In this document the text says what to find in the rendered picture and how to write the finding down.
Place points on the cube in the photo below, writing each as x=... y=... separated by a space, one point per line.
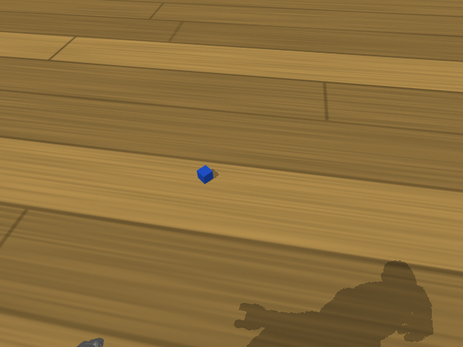
x=205 y=174

